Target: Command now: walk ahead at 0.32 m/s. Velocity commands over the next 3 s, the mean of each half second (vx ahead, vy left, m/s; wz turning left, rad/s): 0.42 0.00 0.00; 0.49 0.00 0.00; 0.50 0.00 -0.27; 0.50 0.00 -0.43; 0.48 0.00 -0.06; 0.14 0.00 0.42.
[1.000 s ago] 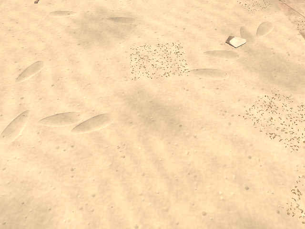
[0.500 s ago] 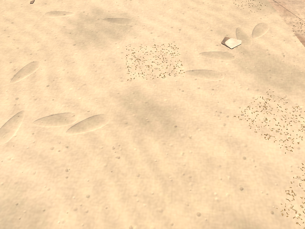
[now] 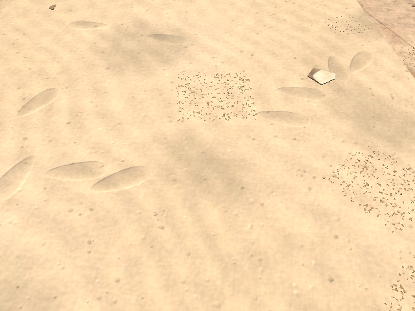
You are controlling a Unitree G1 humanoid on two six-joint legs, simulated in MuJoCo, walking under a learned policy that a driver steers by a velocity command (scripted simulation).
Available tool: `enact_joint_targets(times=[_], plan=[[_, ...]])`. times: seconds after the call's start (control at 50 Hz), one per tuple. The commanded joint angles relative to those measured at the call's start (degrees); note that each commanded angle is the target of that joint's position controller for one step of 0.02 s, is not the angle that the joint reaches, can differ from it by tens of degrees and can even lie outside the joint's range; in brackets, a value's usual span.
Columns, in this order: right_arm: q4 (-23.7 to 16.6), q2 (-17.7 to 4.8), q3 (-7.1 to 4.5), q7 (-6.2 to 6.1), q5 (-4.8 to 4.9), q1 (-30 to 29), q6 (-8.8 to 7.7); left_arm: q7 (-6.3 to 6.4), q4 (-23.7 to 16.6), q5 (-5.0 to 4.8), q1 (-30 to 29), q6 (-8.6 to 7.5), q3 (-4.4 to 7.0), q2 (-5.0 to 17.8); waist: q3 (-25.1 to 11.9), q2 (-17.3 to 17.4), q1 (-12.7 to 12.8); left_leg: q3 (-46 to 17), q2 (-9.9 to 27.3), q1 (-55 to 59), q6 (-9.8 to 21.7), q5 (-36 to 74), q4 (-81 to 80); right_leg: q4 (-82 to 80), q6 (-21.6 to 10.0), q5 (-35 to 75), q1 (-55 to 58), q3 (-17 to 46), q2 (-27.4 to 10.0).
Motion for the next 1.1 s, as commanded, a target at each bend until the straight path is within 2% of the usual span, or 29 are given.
enact_joint_targets(times=[0.02,0.06,0.1,0.12,0.14,0.16,0.18,0.22,0.26,0.32,0.4,0.46,0.52,0.54,0.56,0.58,0.6,0.62,0.64,0.66,0.68,0.72,0.76,0.82,0.86,0.92,1.0,1.06,1.1], plan=[[-5.0,-3.3,-1.05,0.82,0.50,-4.1,-1.97,-0.01,-2.2,-0.24,0.1,-1.54,1.50,7.6,8.7,-4.1,-1.1,0.1,1.4,-6.0,0.2,1.7,-4.0,-12.4,-8.4,-15.1,-4.8,16.1,-15.9],[-4.5,-2.5,-1.28,0.74,0.93,-0.6,-2.00,-0.18,-2.7,-0.69,-1.5,-1.72,1.68,7.9,8.1,-4.4,-3.2,2.9,-0.3,4.7,0.4,7.7,-12.6,-9.3,-7.4,-14.3,-11.1,12.2,-14.0],[-1.6,-3.3,-2.05,0.16,0.89,8.2,-2.19,-0.44,-3.3,-0.51,-1.9,-1.97,1.39,6.6,6.7,-0.8,-6.4,3.1,-2.3,20.3,0.4,8.0,-18.5,-0.4,-5.8,-15.7,-20.9,8.6,-10.5],[-0.4,-6.6,-3.01,-0.40,0.12,14.6,-2.77,-0.84,-4.6,-0.09,-3.5,-2.52,0.45,3.5,5.5,8.0,-9.1,-9.9,7.0,26.6,1.6,-1.4,-26.4,14.4,-3.7,-12.8,-26.7,2.6,-5.7],[0.4,-12.9,-4.46,-0.59,0.45,21.5,-2.76,-1.44,-7.4,-0.20,-4.4,-3.02,-0.54,0.0,2.9,19.7,-9.9,-35.6,20.8,30.7,6.8,-20.9,-37.9,32.4,-1.5,-16.7,-37.1,-4.5,0.7],[0.8,-11.4,-4.25,-0.68,0.59,18.6,-2.02,-1.95,-7.9,1.41,-5.2,-2.80,0.66,5.0,7.1,12.7,-6.9,-40.6,22.9,23.9,9.7,-25.9,-38.8,42.4,-2.4,-15.9,-39.1,-0.5,-2.5],[-1.7,-9.0,-3.61,-0.23,0.72,12.0,-2.28,-2.64,-8.2,1.46,-7.2,-2.91,0.78,5.1,10.8,6.1,-4.1,-35.3,20.6,18.8,9.2,-21.4,-38.3,45.1,-2.6,-9.5,-39.8,1.4,-5.3],[-3.7,-6.9,-2.99,0.06,1.00,7.0,-3.53,-3.40,-7.4,0.75,-6.5,-3.39,0.56,3.4,9.7,3.3,-1.2,-23.7,15.3,15.8,7.1,-3.8,-38.9,43.0,-1.2,-0.9,-35.4,1.8,-7.7],[-2.8,-5.0,-2.30,-0.29,1.06,8.9,-4.43,-3.66,-7.1,0.99,-6.5,-2.79,0.81,3.7,7.7,3.6,-0.8,-15.9,12.1,17.7,6.0,11.2,-38.0,41.9,0.3,2.7,-34.0,-0.1,-7.7],[-1.0,-4.6,-1.88,-0.50,1.19,13.9,-4.85,-3.58,-8.9,0.78,-11.3,-1.85,0.84,3.1,7.2,4.5,-1.4,-10.3,10.8,20.3,6.3,28.3,-36.1,40.3,1.7,5.0,-37.2,-2.4,-7.3],[-0.9,-4.2,-1.34,-0.66,1.01,15.3,-4.90,-3.58,-13.6,0.38,-22.7,-1.62,0.04,1.9,9.2,5.3,-3.1,-6.2,9.2,18.8,6.5,38.9,-36.0,28.5,2.6,9.0,-36.4,-5.4,-5.9],[-0.5,-5.1,-1.43,-1.00,0.95,16.3,-5.04,-3.49,-15.7,-0.18,-27.3,-1.71,-0.50,1.6,9.7,6.5,-3.8,-4.5,9.4,19.2,6.4,44.3,-35.9,18.5,1.2,11.4,-30.7,-7.4,-4.0],[-0.4,-6.6,-1.80,-1.24,0.85,14.6,-5.24,-2.74,-15.9,-0.23,-24.6,-2.08,0.14,3.5,7.5,6.9,-1.3,-3.2,11.0,23.0,5.8,60.0,-30.6,14.2,-2.2,9.5,-23.0,-8.0,-1.6],[-0.5,-7.4,-2.07,-1.38,0.76,13.8,-5.21,-2.31,-14.7,-0.22,-20.1,-2.38,0.72,4.7,4.9,7.2,0.8,-2.6,11.2,24.4,5.3,67.2,-25.2,13.8,-3.3,7.7,-18.3,-8.0,-0.2],[-0.6,-8.0,-2.34,-1.44,0.60,13.0,-4.93,-1.86,-12.3,-0.33,-12.4,-2.80,1.54,6.0,0.9,7.0,3.8,-2.1,10.9,25.0,4.7,70.2,-16.3,12.2,-4.5,6.9,-11.1,-7.7,1.1],[-0.9,-8.4,-2.48,-1.35,0.92,11.9,-4.63,-1.36,-9.3,0.09,-3.3,-3.27,2.42,7.3,-3.5,5.9,7.8,-0.9,9.3,20.4,4.0,63.7,-4.7,8.4,-5.7,9.0,0.4,-6.4,-0.1],[-2.3,-6.0,-1.91,-0.98,1.24,13.0,-4.50,-0.86,-7.7,1.58,5.2,-3.50,3.77,12.0,-9.9,0.4,9.6,0.8,6.2,9.2,3.6,42.1,12.4,7.6,-8.0,-0.2,13.6,7.4,-12.6],[-2.7,0.7,-1.14,-0.08,2.99,20.7,-4.20,-1.34,-8.2,2.24,4.9,-3.18,4.60,15.7,-15.2,-11.5,4.1,-0.2,-5.3,-11.4,1.6,-5.9,34.2,0.1,-17.4,-3.3,25.9,38.6,-28.2],[-3.3,-5.3,-2.52,-0.18,1.73,14.9,-3.93,-1.85,-8.6,-0.23,-0.4,-2.65,4.42,13.2,-10.9,-3.2,3.9,-6.5,-2.3,-16.8,2.9,-1.6,37.1,-5.5,-16.2,-13.1,20.0,40.5,-25.0],[-5.6,-6.1,-2.89,0.02,1.31,8.3,-4.17,-1.95,-9.7,-0.79,-6.7,-2.90,3.29,9.3,-1.5,-1.6,2.0,-5.9,0.8,-18.7,3.2,4.7,34.2,-7.2,-13.8,-12.6,10.6,30.4,-23.3],[-6.2,-5.5,-2.94,0.11,1.09,5.7,-4.42,-2.17,-9.8,-0.50,-9.2,-3.53,2.47,6.1,2.3,1.5,0.6,-5.7,2.7,-16.2,3.2,8.2,30.8,-9.2,-12.0,-5.0,3.3,24.3,-20.8],[-5.7,-3.3,-2.86,0.61,-0.16,7.1,-3.13,-1.67,-8.2,-0.34,-8.3,-4.48,1.24,2.6,3.8,0.5,-2.9,-5.6,4.7,-9.9,2.1,9.5,25.6,-10.6,-8.8,5.5,-4.4,14.8,-16.3],[-5.9,-2.0,-2.82,1.13,-0.36,7.1,-1.99,-1.36,-6.7,-0.41,-4.8,-5.39,1.10,3.3,4.0,-0.3,-3.8,-4.3,4.9,-9.3,1.1,9.8,22.6,-11.1,-8.5,12.8,-5.5,10.8,-15.0],[-8.7,-2.9,-2.96,1.58,-0.48,-0.3,-0.96,-1.28,-5.9,-0.60,-1.5,-5.70,1.25,5.5,6.3,-1.0,-3.3,-2.2,6.2,-15.4,-0.5,14.8,16.9,-13.0,-8.0,15.9,-4.5,6.9,-13.7],[-10.8,-3.4,-2.91,1.78,-0.12,-6.2,-0.87,-1.35,-5.7,-0.70,0.7,-5.55,0.96,5.3,7.3,-1.3,-1.9,-0.8,6.3,-18.5,-1.3,19.3,11.1,-13.4,-7.2,19.9,-2.7,5.0,-12.7],[-13.2,-2.6,-2.31,1.95,0.59,-13.1,-1.16,-1.30,-5.3,-0.76,3.8,-5.51,0.54,4.9,7.6,-1.9,0.0,1.4,4.8,-17.3,-1.8,24.4,0.7,-12.7,-5.4,26.8,-0.3,2.3,-11.3],[-15.3,-2.7,-1.91,1.80,0.86,-19.4,-1.49,-0.75,-3.9,-0.36,8.0,-5.34,0.36,5.3,7.7,-2.8,2.1,3.2,2.6,-17.2,-0.5,25.5,-7.5,-10.7,-5.3,32.9,7.6,1.7,-12.8],[-16.2,-3.7,-2.23,1.53,0.83,-19.6,-2.15,-0.24,-3.5,0.25,7.6,-5.07,0.53,6.1,7.4,-3.3,0.9,3.4,1.0,-14.9,1.9,20.5,-11.2,-6.4,-5.9,42.7,12.9,1.2,-14.8],[-14.3,-5.4,-3.16,0.80,0.67,-12.5,-2.75,-0.01,-3.7,0.37,6.0,-4.94,0.80,7.1,3.7,-4.0,-2.6,3.9,-2.2,-5.1,4.0,15.5,-13.2,2.7,-5.0,56.8,13.4,1.0,-15.0]])
Next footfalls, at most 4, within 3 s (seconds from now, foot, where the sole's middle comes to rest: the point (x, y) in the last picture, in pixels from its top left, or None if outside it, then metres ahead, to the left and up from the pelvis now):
0.12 left None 0.10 0.12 -0.78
0.60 right None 0.45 -0.03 -0.78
1.14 left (181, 251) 0.76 0.13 -0.78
1.68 right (237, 197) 1.02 -0.08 -0.78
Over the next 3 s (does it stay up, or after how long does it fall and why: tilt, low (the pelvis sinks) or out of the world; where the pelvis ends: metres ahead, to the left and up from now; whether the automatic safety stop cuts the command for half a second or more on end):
stays up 1.40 -0.19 -0.01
